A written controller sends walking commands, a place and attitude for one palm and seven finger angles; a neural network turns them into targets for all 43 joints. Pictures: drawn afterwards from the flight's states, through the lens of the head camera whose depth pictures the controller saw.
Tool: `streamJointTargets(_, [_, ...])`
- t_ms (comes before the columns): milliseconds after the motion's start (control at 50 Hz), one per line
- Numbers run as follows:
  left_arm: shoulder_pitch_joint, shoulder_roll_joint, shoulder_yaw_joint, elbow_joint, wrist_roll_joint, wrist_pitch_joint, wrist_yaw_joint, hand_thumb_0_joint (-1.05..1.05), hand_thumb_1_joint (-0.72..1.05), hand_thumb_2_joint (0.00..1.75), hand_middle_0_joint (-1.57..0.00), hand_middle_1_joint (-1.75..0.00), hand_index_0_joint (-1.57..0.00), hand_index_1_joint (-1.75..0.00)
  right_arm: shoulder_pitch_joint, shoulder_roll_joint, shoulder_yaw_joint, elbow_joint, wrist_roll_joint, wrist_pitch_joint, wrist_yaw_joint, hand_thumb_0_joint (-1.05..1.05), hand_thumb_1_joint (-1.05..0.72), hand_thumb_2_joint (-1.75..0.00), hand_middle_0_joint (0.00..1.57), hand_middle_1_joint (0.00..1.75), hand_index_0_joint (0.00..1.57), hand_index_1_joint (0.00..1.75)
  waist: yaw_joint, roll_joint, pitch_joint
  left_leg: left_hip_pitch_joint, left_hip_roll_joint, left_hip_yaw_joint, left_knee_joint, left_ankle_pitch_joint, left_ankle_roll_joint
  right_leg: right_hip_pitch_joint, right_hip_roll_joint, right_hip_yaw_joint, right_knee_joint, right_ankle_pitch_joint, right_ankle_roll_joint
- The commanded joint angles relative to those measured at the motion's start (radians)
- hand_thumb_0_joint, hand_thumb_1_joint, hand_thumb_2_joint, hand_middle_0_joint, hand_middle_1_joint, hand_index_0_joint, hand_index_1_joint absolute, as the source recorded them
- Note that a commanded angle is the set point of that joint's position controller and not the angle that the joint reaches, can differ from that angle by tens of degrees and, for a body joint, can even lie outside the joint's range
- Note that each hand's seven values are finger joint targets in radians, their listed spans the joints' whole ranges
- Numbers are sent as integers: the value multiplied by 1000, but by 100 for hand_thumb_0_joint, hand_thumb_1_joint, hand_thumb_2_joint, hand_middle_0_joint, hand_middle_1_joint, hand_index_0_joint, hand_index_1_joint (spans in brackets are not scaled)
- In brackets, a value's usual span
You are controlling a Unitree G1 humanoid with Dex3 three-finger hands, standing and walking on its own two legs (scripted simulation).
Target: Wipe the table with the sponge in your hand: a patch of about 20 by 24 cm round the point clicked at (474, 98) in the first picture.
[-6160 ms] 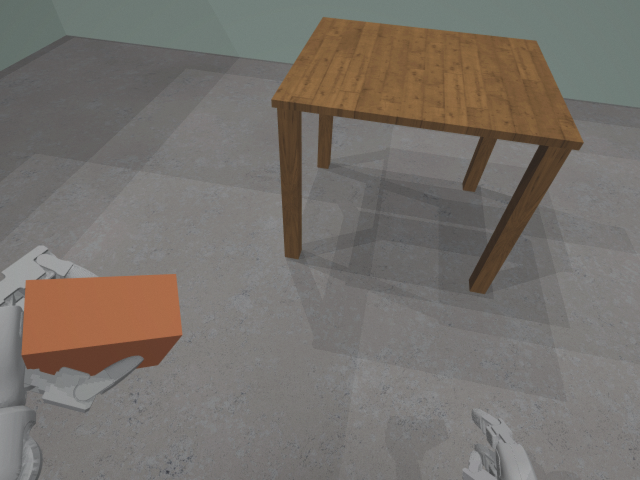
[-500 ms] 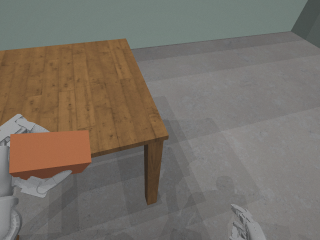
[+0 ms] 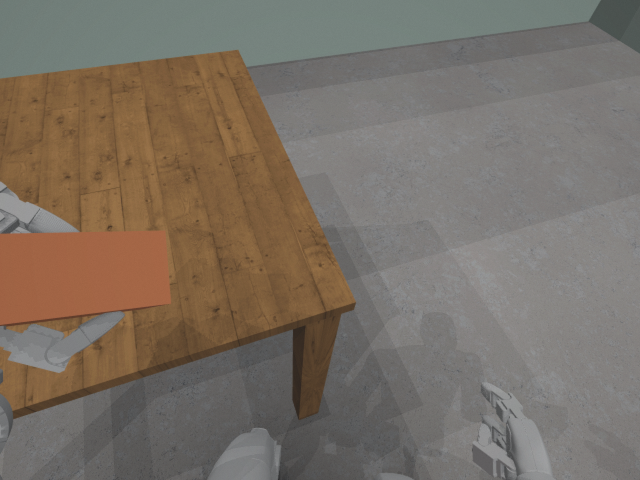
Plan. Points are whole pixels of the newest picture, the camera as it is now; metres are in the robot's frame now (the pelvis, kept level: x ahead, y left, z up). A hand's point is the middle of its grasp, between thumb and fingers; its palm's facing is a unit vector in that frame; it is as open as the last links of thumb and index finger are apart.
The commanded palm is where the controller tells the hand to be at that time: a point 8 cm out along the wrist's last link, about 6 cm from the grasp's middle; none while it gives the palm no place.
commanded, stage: shuffle to correct the standing spot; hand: left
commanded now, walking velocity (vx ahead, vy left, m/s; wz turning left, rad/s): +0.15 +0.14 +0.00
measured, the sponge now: (104, 279) +0.24 +0.22 +0.17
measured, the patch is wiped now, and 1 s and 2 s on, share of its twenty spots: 0.00 0.00 0.00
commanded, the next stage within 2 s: come to a stop and stand still in 0.06 s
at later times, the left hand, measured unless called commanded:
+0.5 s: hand (44, 218) +0.29 +0.29 +0.19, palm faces +0.45 -0.83 -0.31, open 9.8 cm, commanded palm +0.22 +0.33 +0.22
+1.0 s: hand (6, 265) +0.24 +0.30 +0.18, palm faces +0.38 -0.87 -0.32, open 9.8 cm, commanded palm +0.18 +0.34 +0.22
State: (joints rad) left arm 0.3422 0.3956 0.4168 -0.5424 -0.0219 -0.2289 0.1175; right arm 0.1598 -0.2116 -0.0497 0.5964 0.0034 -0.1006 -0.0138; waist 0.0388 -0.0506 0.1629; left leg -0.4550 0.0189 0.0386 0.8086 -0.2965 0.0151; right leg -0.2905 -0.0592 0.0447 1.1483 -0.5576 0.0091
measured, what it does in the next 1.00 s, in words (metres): steps on the spot: right foot, then left foot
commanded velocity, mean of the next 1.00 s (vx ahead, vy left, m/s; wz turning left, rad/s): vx -0.03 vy -0.02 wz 0.00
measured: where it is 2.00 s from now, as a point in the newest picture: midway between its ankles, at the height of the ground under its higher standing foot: outside the picture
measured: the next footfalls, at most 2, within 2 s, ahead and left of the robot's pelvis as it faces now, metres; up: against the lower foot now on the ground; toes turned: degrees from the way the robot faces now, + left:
right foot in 0.16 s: +0.08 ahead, -0.07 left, +0.00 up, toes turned +3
left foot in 0.42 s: +0.12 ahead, +0.17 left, +0.00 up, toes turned +3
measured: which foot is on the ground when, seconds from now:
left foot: down 0.00-0.18, up 0.20-0.40, down 0.42-1.00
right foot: up 0.00-0.14, down 0.16-1.00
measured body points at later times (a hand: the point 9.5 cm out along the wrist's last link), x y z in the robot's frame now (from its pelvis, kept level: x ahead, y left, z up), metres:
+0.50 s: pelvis +0.06 +0.04 +0.03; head +0.09 +0.06 +0.48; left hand +0.26 +0.33 +0.20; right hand +0.24 -0.20 -0.05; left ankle +0.08 +0.17 -0.70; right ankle +0.05 -0.08 -0.70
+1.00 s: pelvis +0.02 +0.06 +0.04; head +0.04 +0.08 +0.49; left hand +0.22 +0.35 +0.20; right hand +0.20 -0.18 -0.03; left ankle +0.08 +0.17 -0.70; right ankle +0.05 -0.08 -0.70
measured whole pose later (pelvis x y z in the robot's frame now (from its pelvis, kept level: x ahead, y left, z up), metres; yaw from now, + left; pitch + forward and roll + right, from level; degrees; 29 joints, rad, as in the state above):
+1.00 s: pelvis +0.02 +0.06 +0.04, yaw +1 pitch -2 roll -1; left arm 0.38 0.30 0.28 -0.40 -0.02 -0.17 0.10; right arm 0.22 -0.24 -0.02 0.60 0.00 -0.16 -0.03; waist 0.04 -0.01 0.08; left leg -0.28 0.04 0.05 0.49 -0.17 0.01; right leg -0.20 -0.03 -0.02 0.45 -0.21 0.03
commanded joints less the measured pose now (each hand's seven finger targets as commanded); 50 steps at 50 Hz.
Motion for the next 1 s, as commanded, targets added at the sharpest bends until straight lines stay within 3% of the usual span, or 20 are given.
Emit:
streamJointTargets(0, [-102,237,158,-301,-13,-81,10,0,10,130,-120,-160,-120,-160,-39,-120,-41,-159,12,-76,11,0,-90,-90,20,30,20,30,-40,234,-304,281,249,-394,-378,388,271,-254,-1,3,158,-3,-9])
streamJointTargets(80, [97,215,186,-281,-36,-83,0,0,10,130,-120,-160,-120,-160,-57,-107,-12,-170,21,-75,26,0,-90,-90,20,30,20,30,-15,265,-316,-25,185,-201,-396,18,172,80,7,-71,-301,97,-23])
streamJointTargets(120, [178,207,198,-162,-43,-57,8,0,10,130,-120,-160,-120,-160,-37,-90,2,-162,23,-58,12,0,-90,-90,20,30,20,30,-4,95,-310,-205,98,-86,-239,-194,85,307,10,-73,-572,171,-38])
streamJointTargets(160, [149,221,208,-92,-39,-34,6,0,10,130,-120,-160,-120,-160,-31,-87,-1,-172,14,-30,14,0,-90,-90,20,30,20,30,-22,-335,-216,-317,-63,0,342,-217,-14,159,-351,581,-964,-63,-191])
streamJointTargets(220, [29,174,159,-34,-44,-15,0,0,10,130,-120,-160,-120,-160,-35,-111,6,-138,24,-42,16,0,-90,-90,20,30,20,30,-50,-215,-162,-246,9,-93,402,-114,-40,74,-307,387,-889,283,-200])
streamJointTargets(280, [48,131,97,36,-17,-27,29,0,10,130,-120,-160,-120,-160,-46,-78,40,-103,3,-49,-21,0,-90,-90,20,30,20,30,-36,-119,-207,-43,15,-9,68,-85,-29,120,-182,61,-734,765,-138])
streamJointTargets(320, [-74,91,19,-42,-10,-32,46,0,10,130,-120,-160,-120,-160,-95,-58,49,-105,-1,-72,-37,0,-90,-90,20,30,20,30,-32,-91,-244,101,-28,59,-187,-18,-14,172,-149,1,-682,839,-109])
streamJointTargets(360, [-104,77,-25,-133,-2,-28,58,0,10,130,-120,-160,-120,-160,-81,-69,31,-113,-7,-98,-56,0,-90,-90,20,30,20,30,-31,-24,-291,274,-41,66,-365,228,-8,172,-96,-38,-609,847,-58])
streamJointTargets(400, [-134,114,-19,-290,0,-33,71,0,10,130,-120,-160,-120,-160,-73,-108,4,-143,1,-109,-59,0,-90,-90,20,30,20,30,-15,119,-365,470,131,-90,-324,675,47,65,-32,-68,-491,694,-2])
streamJointTargets(420, [-134,134,-12,-334,11,-33,75,0,10,130,-120,-160,-120,-160,-72,-118,-6,-150,6,-104,-54,0,-90,-90,20,30,20,30,-14,173,-374,501,222,-184,-340,783,83,4,-7,-63,-435,382,-1])
streamJointTargets(440, [-116,146,12,-353,9,-41,74,0,10,130,-120,-160,-120,-160,-68,-117,-16,-160,6,-106,-45,0,-90,-90,20,30,20,30,-4,194,-349,478,250,-187,-365,824,97,-13,22,-53,-442,175,-14])
streamJointTargets(500, [-18,222,115,-402,7,-49,66,0,10,130,-120,-160,-120,-160,-60,-96,-5,-162,-9,-105,-22,0,-90,-90,20,30,20,30,-17,387,-331,405,224,-176,-354,864,65,47,28,-90,-551,216,-22])
streamJointTargets(600, [191,161,148,-237,-33,-35,35,0,10,130,-120,-160,-120,-160,-13,-100,-11,-183,20,-67,-10,0,-90,-90,20,30,20,30,-38,168,-353,252,130,-59,-312,525,-24,241,26,-76,-720,640,-41])
streamJointTargets(720, [141,89,41,-80,-48,38,27,0,10,130,-120,-160,-120,-160,-33,-102,11,-168,19,-36,-45,0,-90,-90,20,30,20,30,-51,89,-293,242,113,-41,-407,232,-14,164,4,-31,-768,563,-14])
streamJointTargets(740, [-879,890,594,-230,97,-87,-9,0,10,130,-120,-160,-120,-160,56,-203,-43,-121,-51,-92,-43,0,-90,-90,20,30,20,30,30,-18,-70,95,68,34,-243,258,-5,-21,-39,68,-904,623,13])
streamJointTargets(760, [-283,246,163,343,8,-21,-56,0,10,130,-120,-160,-120,-160,18,-40,9,-93,-2,-93,-42,0,-90,-90,20,30,20,30,-21,-97,-241,248,-32,11,-294,236,-1,36,-85,74,-823,679,-83])
streamJointTargets(780, [-152,249,139,137,-5,-35,-45,0,10,130,-120,-160,-120,-160,31,-109,-16,-161,-4,-99,-38,0,-90,-90,20,30,20,30,21,-54,-192,265,11,25,-279,243,-14,35,-65,123,-835,827,-25])
streamJointTargets(820, [-121,41,-78,105,-32,-23,-49,0,10,130,-120,-160,-120,-160,-15,-105,-13,-156,24,-116,-29,0,-90,-90,20,30,20,30,-2,111,-315,351,24,-1,-358,282,9,110,-50,47,-743,655,-15])
streamJointTargets(900, [-122,118,-68,-140,-13,-36,-18,0,10,130,-120,-160,-120,-160,-39,-103,-2,-178,9,-130,-13,0,-90,-90,20,30,20,30,8,-48,-262,300,8,-23,-349,68,9,53,-52,76,-875,247,-15])
streamJointTargets(980, [-78,239,88,-217,-10,-57,17,0,10,130,-120,-160,-120,-160,-60,-113,2,-182,-2,-124,-38,0,-90,-90,20,30,20,30,-7,-5,-196,261,7,-62,-387,-70,7,-28,-50,60,-901,9,-47])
